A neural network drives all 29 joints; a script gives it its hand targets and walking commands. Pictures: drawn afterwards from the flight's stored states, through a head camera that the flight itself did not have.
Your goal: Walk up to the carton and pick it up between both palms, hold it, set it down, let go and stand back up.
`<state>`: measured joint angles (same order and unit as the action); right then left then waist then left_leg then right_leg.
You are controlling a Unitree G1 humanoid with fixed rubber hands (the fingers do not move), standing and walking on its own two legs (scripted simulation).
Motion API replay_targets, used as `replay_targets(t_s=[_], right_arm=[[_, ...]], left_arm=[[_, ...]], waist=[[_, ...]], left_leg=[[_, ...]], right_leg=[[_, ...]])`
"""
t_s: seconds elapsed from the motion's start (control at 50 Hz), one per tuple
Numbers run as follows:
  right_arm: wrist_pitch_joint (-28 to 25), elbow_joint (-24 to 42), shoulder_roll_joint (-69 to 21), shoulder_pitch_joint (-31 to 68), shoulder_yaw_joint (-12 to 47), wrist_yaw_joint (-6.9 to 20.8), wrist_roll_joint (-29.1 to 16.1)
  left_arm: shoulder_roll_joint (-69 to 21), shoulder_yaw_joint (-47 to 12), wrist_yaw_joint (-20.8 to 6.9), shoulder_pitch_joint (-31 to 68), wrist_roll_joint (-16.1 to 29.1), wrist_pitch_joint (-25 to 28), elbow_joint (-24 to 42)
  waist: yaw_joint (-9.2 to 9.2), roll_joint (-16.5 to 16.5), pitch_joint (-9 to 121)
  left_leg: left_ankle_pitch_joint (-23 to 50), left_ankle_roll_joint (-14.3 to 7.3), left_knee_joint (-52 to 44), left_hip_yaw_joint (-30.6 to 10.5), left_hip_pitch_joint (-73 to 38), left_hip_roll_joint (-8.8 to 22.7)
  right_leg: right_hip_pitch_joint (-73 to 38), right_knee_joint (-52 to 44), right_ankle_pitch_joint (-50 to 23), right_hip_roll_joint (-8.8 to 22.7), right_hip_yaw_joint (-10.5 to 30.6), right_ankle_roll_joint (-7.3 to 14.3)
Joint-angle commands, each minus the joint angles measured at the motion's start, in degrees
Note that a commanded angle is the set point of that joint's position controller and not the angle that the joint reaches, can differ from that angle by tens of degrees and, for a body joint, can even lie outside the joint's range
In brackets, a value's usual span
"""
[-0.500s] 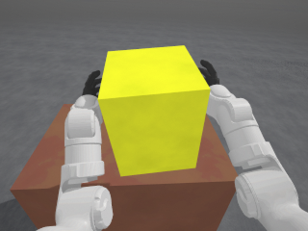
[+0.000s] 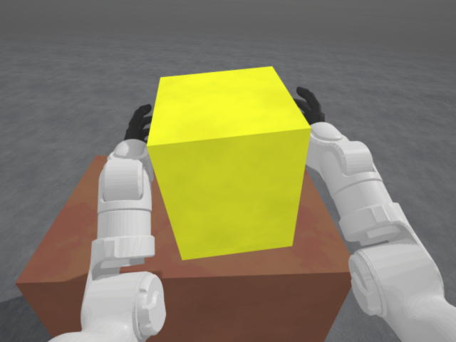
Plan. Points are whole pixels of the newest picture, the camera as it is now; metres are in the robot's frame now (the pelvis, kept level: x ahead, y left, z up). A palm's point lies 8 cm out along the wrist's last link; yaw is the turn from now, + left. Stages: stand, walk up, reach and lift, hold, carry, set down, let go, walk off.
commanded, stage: hold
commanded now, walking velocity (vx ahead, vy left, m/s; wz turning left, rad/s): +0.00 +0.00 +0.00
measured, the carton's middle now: (227, 162) +0.37 +0.00 +0.21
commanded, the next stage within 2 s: none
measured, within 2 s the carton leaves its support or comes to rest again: neither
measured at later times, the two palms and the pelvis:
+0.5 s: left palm (135, 147) +0.35 +0.15 +0.25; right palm (313, 130) +0.36 -0.14 +0.28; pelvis -0.01 +0.00 +0.00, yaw +0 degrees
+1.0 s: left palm (137, 149) +0.36 +0.15 +0.24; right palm (312, 133) +0.36 -0.14 +0.27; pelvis +0.00 +0.00 +0.00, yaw +0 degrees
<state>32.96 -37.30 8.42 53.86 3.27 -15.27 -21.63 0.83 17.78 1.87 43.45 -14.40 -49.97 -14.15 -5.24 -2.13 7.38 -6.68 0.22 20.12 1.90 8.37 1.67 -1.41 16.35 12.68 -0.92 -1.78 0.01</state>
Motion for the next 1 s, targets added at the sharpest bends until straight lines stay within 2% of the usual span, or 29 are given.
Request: replay_targets(t_s=[0.0,0.02,0.04,0.08,0.12,0.16,0.2,0.22,0.26,0.3,0.32,0.34,0.4,0.46,0.48,0.52,0.56,0.6,0.64,0.68,0.74,0.8,0.84,0.86,0.88,0.9,0.92,0.94,0.98], right_arm=[[-2.15,20.88,-37.33,41.28,14.44,6.07,-8.77],[-2.31,22.08,-37.63,42.35,14.64,6.14,-8.85],[-1.97,21.38,-37.32,41.57,14.31,6.18,-8.72],[-1.33,19.71,-37.16,39.93,13.92,6.1,-7.58],[-1.16,18.25,-36.15,41.3,13.22,6.38,-6.8],[-1.51,17.46,-37.59,42.74,12.77,6.67,-5.97],[-2.26,20.51,-38.52,45.07,13.98,6.6,-6.46],[-2.35,21.36,-39.14,46.09,14.4,6.7,-7.1],[-2.09,21.15,-39.68,45.14,15.21,6.18,-7.41],[-2.22,22.08,-39.49,44.99,15.34,5.74,-7.79],[-2.3,22.81,-39.82,44.26,15.58,5.69,-8.25],[-2.09,22.96,-38.99,43.92,15.4,5.38,-7.72],[-1.57,20.06,-38.07,42.2,14.25,5.26,-6.84],[-1.35,14.38,-37.61,42.9,11.55,6.13,-4.71],[-1.76,14.82,-38.09,43.39,11.19,6.28,-4.32],[-2.17,15.02,-38.28,44.24,11.46,6.62,-4.62],[-2.31,16.8,-38.53,43.98,12.7,6.39,-5.99],[-2.45,18.48,-38.62,46.22,12.41,6.67,-6.97],[-2.74,19.29,-38.66,45.98,12.63,6.87,-6.75],[-2.41,17.17,-37.95,45.13,11.89,7.1,-6.65],[-1.79,12.66,-36.72,42.07,11.19,7.08,-5.54],[-2.46,19.2,-38.58,44.19,14.42,6.49,-7.96],[-2.02,19.45,-38.43,43.38,14.89,6.26,-8.5],[-1.93,18.75,-37.98,43.09,14.51,6.26,-8.32],[-2.24,20.34,-37.39,43.13,14.27,6.26,-7.86],[-2.06,19.41,-37.37,41.56,13.63,6.28,-7.92],[-1.85,18.57,-37.1,40.94,13.48,6.35,-7.25],[-2.2,20.86,-37.78,42.3,14.15,6.44,-7.6],[-2.01,21.27,-37.07,41.65,14.41,6.09,-7.69]], left_arm=[[-30.97,-25.26,-8.95,46.19,11.14,5.8,14.06],[-31.68,-26.99,-8.84,47.58,12.15,5.94,16.62],[-31.51,-26.51,-8.66,47.15,12.05,5.72,15.87],[-29.83,-24.92,-9.14,45.68,10.7,5.34,13.45],[-30.45,-24.31,-9.4,45.9,9.99,5.03,11.26],[-30.11,-23.79,-9.56,47.28,10.06,5.38,11.41],[-31.4,-25.28,-9.46,48.63,10.91,5.73,12.21],[-30.92,-24.65,-9.3,49.3,11.53,5.98,12.66],[-29.95,-23.96,-9.51,47.54,11.2,6.02,11.19],[-30.65,-25.22,-9.64,48.01,11.9,6.26,12.68],[-30.76,-25.31,-9.54,47.86,11.94,6.24,13.35],[-29.88,-24.76,-9.74,46.56,11.33,5.82,11.39],[-29.17,-23.32,-10.41,45.63,10.48,5.74,9.64],[-28.84,-21.55,-10.79,47.67,9.41,5.83,6.56],[-29.17,-21.44,-10.96,47.64,9.17,5.91,6.2],[-30.44,-23.45,-10.79,49.74,10.22,6.43,7.79],[-30.92,-24.44,-10.42,49.65,11.1,6.83,10.1],[-31.95,-25.71,-9.74,51.75,12.17,6.88,10.83],[-32.35,-26.61,-9.04,51.01,12.29,6.88,11.28],[-31.77,-25.38,-8.83,50.08,11.6,6.72,9.53],[-30.03,-21.93,-9.52,46.11,9.42,6.03,5.11],[-31.27,-24.71,-9.69,47.96,11.46,6.66,12.36],[-30.59,-24.36,-9.38,48.15,11.2,6.49,12.47],[-30.81,-24.22,-9.29,47.44,11.35,6.26,11.89],[-31.33,-25.54,-9.21,47.16,11.87,6.15,12.66],[-31.49,-25.72,-9.14,46.64,11.96,5.94,13.22],[-30.97,-25.49,-9.17,47.31,11.6,5.94,13.02],[-31.33,-26.25,-9.12,47.18,11.79,5.98,13.76],[-31.18,-25.77,-9.3,45.91,11.36,5.66,13.69]], waist=[[-0.4,6.2,21.08],[-0.35,6.47,23.27],[-0.36,6.61,21.61],[-0.08,3.49,19.41],[0.18,4.51,17.25],[0.49,3.77,16.97],[0.72,4.32,20.68],[1.48,3.73,22.24],[0.83,2.17,21.89],[0.35,2.99,23.21],[0.83,3.71,23.82],[0.3,3.45,22.61],[0.22,2.61,19.18],[0.59,1.76,14.78],[0.39,2.0,15.54],[-0.18,4.68,18.03],[-0.66,4.92,21.3],[-0.31,6.92,22.44],[-0.63,7.06,23.17],[0.1,6.66,20.62],[0.48,4.02,15.5],[0.22,3.8,23.95],[0.13,3.81,23.32],[0.87,4.47,21.83],[0.0,4.74,22.86],[-0.07,5.65,21.27],[-0.41,5.05,20.56],[0.14,4.75,21.65],[-0.36,4.56,20.81]], left_leg=[[17.85,2.65,3.12,-2.07,-22.18,-2.96],[17.6,3.11,3.22,-2.34,-22.33,-2.88],[16.94,3.03,2.9,-2.42,-22.03,-2.92],[13.85,2.07,1.89,-2.09,-20.89,-2.85],[10.4,1.84,0.39,-1.97,-19.61,-2.72],[8.15,1.0,-0.18,-1.41,-18.24,-2.72],[9.88,1.16,0.4,-1.98,-19.84,-2.74],[10.66,0.94,1.11,-1.91,-20.5,-2.88],[12.1,0.63,1.61,-1.48,-20.18,-3.36],[12.8,0.85,1.91,-1.82,-20.91,-3.25],[13.68,1.07,2.0,-1.68,-21.12,-3.19],[12.96,0.86,2.16,-1.54,-20.71,-3.49],[9.86,0.58,1.01,-1.42,-19.52,-3.34],[3.63,0.08,-1.12,-1.72,-17.28,-2.9],[3.99,-0.09,-1.22,-1.51,-17.2,-2.86],[5.94,0.74,-0.49,-1.92,-17.88,-2.64],[10.05,1.31,0.75,-1.95,-19.56,-2.69],[10.23,1.92,1.23,-2.14,-19.77,-2.61],[11.24,2.25,1.56,-2.35,-20.69,-2.6],[9.64,1.78,0.99,-2.35,-19.67,-2.51],[7.92,1.11,-0.28,-1.76,-18.13,-2.67],[14.32,1.49,1.83,-2.11,-20.8,-2.87],[16.42,1.7,2.52,-2.37,-21.4,-2.72],[15.55,1.85,2.23,-2.17,-21.2,-2.85],[15.02,2.36,2.17,-2.22,-21.44,-2.67],[15.03,2.5,2.02,-2.31,-21.04,-2.77],[13.7,2.27,1.62,-2.07,-21.01,-2.66],[14.39,2.04,1.9,-2.29,-20.7,-2.78],[16.27,1.96,2.46,-2.21,-21.34,-2.82]], right_leg=[[8.44,-2.01,-17.88,-3.65,0.11,-4.57],[7.77,-1.81,-16.77,-3.91,0.09,-4.0],[7.99,-2.25,-15.49,-3.9,0.2,-4.06],[8.68,-2.44,-14.82,-3.4,0.23,-4.58],[9.64,-3.12,-10.73,-3.15,0.31,-4.21],[10.31,-3.47,-8.42,-2.64,0.49,-4.38],[9.7,-2.83,-10.57,-3.11,0.44,-4.17],[9.8,-2.58,-11.34,-3.01,0.65,-4.35],[8.36,-2.57,-15.11,-3.02,0.59,-4.99],[7.7,-2.29,-16.15,-3.0,0.77,-4.95],[7.76,-2.18,-16.39,-3.25,0.64,-4.8],[7.94,-2.5,-17.03,-2.68,1.25,-4.98],[8.53,-3.05,-14.22,-2.59,0.79,-4.99],[11.66,-4.43,-5.79,-1.97,0.68,-4.29],[11.31,-4.24,-5.89,-1.95,0.68,-4.23],[10.48,-3.49,-7.3,-2.39,0.61,-3.95],[8.18,-2.53,-11.68,-2.99,0.6,-4.15],[9.45,-2.61,-10.18,-3.13,0.45,-3.56],[10.4,-2.71,-10.91,-3.32,0.04,-3.76],[10.85,-3.08,-8.87,-3.16,0.12,-3.63],[10.57,-3.71,-8.68,-2.87,0.54,-4.0],[6.74,-2.01,-15.29,-3.07,0.84,-4.23],[6.96,-1.63,-17.2,-3.27,0.36,-4.53],[7.92,-2.29,-15.65,-3.36,0.46,-4.37],[8.1,-2.27,-14.47,-3.65,0.2,-4.2],[8.64,-2.64,-14.51,-3.54,0.26,-4.05],[9.59,-2.72,-13.21,-3.43,0.39,-4.12],[8.57,-2.76,-13.83,-3.45,0.5,-3.96],[8.38,-2.1,-17.44,-3.28,0.63,-4.31]])
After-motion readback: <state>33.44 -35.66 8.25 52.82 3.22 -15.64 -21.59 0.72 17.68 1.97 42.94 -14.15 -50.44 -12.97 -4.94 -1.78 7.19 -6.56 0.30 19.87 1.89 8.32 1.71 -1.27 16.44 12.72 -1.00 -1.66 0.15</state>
